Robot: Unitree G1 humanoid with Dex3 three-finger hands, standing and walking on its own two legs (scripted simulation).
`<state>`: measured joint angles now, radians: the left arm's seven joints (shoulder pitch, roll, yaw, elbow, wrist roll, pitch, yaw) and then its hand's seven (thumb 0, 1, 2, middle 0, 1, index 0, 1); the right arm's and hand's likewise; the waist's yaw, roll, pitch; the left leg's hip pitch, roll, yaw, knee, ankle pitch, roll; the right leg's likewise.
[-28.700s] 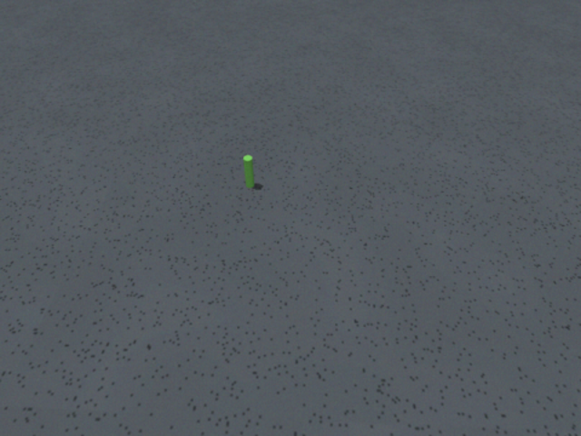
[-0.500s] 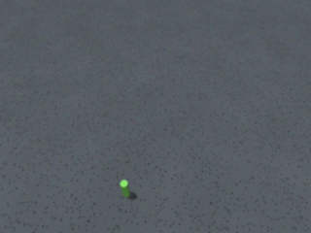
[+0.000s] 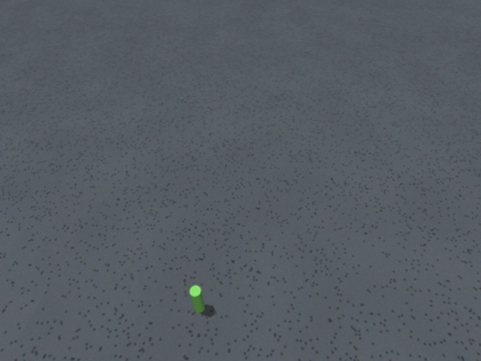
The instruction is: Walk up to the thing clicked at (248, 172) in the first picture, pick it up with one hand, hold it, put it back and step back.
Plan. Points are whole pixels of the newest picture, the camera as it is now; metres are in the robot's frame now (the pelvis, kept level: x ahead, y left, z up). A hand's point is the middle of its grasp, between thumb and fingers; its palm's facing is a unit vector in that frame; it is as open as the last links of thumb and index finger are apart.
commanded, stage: stand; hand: left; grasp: from the side
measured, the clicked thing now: (197, 299) +0.47 +0.18 -0.69
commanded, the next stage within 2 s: step back in 1.08 s
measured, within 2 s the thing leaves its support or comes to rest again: neither
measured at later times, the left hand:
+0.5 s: hand out of the picture +0.06 +0.24 -0.16, palm faces -0.02 -0.94 -0.34, open 7.4 cm
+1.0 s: hand out of the picture +0.10 +0.24 -0.16, palm faces -0.02 -0.94 -0.34, open 7.4 cm
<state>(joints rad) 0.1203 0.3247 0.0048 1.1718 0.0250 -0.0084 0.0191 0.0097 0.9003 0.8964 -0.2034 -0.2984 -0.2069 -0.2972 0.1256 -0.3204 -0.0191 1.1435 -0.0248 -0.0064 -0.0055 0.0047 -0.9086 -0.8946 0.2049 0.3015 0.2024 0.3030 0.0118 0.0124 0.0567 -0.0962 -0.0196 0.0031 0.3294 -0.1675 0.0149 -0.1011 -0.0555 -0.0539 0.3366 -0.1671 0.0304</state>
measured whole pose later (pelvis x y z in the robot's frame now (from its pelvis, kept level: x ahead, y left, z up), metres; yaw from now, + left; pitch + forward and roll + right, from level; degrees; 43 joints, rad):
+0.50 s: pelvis +0.01 -0.01 +0.00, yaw +0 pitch -3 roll +0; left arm 0.11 0.32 0.01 1.18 0.02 -0.01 0.01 0.01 0.90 0.90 -0.20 -0.30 -0.21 -0.30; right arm 0.13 -0.33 -0.01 1.15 -0.02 -0.01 0.00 0.00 -0.91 -0.89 0.20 0.30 0.20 0.30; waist 0.00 0.01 0.06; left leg -0.10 0.00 0.00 0.32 -0.17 0.00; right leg -0.10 -0.04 -0.05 0.32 -0.16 0.02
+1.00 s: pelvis +0.02 -0.01 +0.00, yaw +0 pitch -3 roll +0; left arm 0.09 0.33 0.00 1.15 0.01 -0.01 0.01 0.01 0.90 0.90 -0.20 -0.30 -0.21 -0.30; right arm 0.10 -0.34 0.00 1.14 -0.02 -0.02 0.00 0.00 -0.91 -0.89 0.20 0.30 0.20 0.30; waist 0.00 0.01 0.05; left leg -0.08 0.00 0.00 0.31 -0.18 0.00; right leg -0.08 -0.04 -0.05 0.30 -0.17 0.02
